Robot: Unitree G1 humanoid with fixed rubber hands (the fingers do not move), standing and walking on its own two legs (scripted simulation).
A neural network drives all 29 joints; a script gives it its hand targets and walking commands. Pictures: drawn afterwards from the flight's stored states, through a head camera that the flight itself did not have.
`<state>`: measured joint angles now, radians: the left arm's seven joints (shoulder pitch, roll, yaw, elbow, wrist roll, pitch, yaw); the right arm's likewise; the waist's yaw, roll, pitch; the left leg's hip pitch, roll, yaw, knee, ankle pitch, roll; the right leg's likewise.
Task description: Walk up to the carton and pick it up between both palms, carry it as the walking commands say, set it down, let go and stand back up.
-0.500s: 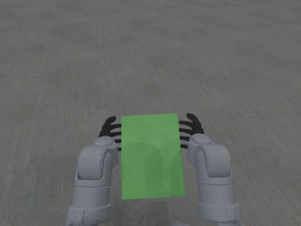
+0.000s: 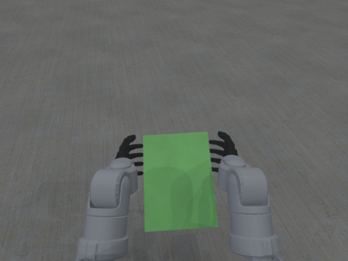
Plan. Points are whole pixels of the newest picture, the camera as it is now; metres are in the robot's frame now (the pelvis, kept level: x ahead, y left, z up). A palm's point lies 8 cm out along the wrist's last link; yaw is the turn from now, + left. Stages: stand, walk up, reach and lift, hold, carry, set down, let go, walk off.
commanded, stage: carry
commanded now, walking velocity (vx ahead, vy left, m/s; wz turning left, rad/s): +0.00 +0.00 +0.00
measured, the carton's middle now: (177, 182) +0.33 +0.00 -0.01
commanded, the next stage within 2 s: hold in 1.86 s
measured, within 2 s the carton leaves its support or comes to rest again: neither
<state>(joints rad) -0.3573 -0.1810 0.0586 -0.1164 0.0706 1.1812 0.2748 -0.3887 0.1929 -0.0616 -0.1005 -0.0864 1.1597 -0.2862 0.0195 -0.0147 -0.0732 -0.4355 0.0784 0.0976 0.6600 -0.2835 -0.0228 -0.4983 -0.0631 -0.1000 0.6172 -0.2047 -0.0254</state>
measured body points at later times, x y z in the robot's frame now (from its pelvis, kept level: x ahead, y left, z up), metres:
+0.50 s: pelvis -0.05 -0.02 +0.01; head -0.07 -0.02 +0.46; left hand +0.26 +0.10 +0.11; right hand +0.27 -0.13 +0.11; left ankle -0.04 +0.09 -0.72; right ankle +0.08 -0.11 -0.72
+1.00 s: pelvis +0.00 +0.00 +0.01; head -0.01 +0.00 +0.46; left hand +0.31 +0.13 +0.08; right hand +0.33 -0.10 +0.09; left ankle -0.04 +0.09 -0.72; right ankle +0.09 -0.11 -0.72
